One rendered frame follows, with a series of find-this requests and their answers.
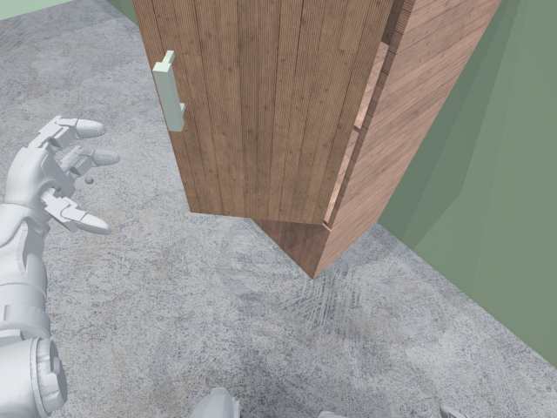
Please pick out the robot left thigh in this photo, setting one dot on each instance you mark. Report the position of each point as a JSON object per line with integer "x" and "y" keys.
{"x": 217, "y": 406}

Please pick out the robot left upper arm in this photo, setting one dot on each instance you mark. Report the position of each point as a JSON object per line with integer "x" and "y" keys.
{"x": 32, "y": 379}

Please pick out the robot left shin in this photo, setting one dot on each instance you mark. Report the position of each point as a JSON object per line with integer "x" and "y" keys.
{"x": 219, "y": 391}

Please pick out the robot left forearm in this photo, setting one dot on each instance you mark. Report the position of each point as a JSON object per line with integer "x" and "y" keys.
{"x": 23, "y": 275}

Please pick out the cupboard door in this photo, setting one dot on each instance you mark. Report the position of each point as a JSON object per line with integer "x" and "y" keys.
{"x": 272, "y": 89}

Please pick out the robot left hand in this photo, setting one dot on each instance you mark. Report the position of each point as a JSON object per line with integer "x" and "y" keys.
{"x": 34, "y": 171}

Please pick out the handle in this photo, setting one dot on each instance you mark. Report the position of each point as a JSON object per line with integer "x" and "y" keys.
{"x": 167, "y": 91}

